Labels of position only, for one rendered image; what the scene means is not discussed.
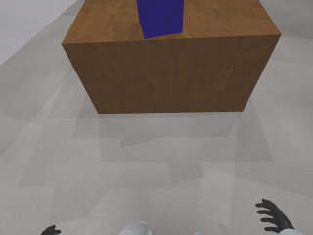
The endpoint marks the robot right hand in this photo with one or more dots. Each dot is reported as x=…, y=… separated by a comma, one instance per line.
x=280, y=220

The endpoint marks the left robot thigh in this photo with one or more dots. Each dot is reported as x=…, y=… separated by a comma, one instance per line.
x=136, y=228

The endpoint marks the pedestal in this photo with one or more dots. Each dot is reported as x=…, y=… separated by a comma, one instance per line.
x=213, y=65

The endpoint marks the robot left hand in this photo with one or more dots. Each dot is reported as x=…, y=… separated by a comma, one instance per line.
x=51, y=231

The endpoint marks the carton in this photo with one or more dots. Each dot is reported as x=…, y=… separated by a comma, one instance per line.
x=160, y=17

